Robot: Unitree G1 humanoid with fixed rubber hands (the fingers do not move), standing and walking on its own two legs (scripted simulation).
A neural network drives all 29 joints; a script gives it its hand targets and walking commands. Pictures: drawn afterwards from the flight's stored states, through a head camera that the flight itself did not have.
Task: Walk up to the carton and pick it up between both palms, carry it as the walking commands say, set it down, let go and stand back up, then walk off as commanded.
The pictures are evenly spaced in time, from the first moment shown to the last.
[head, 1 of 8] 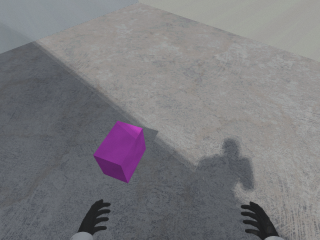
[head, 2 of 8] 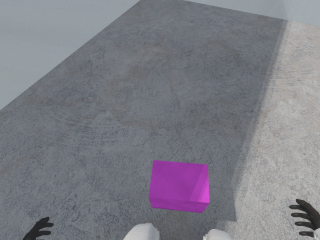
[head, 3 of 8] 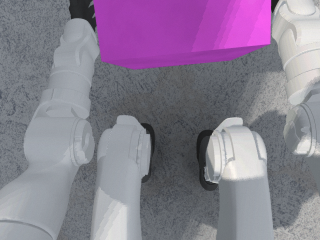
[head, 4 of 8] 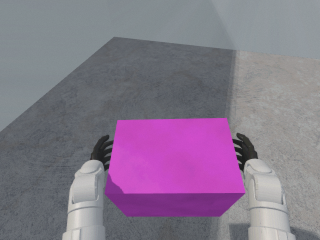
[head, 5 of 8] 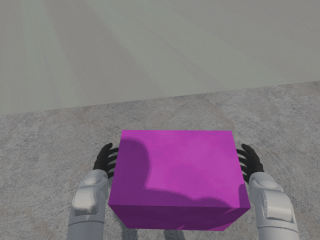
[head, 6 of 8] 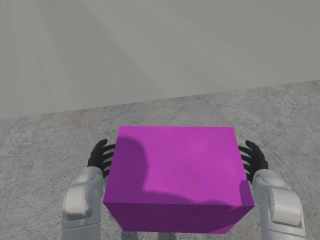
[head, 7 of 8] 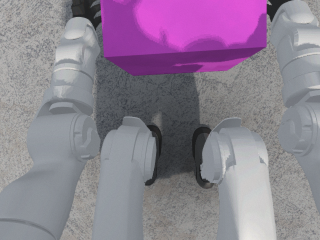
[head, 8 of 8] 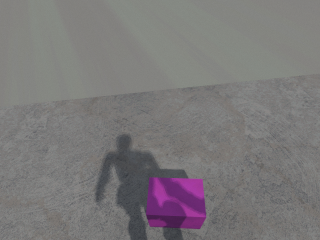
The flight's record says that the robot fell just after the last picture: no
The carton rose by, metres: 0.68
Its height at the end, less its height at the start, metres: +0.00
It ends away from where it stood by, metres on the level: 1.82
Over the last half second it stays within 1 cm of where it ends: yes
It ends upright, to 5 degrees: yes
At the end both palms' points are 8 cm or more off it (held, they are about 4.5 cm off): yes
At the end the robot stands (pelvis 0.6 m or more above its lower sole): yes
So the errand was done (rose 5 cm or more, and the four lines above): yes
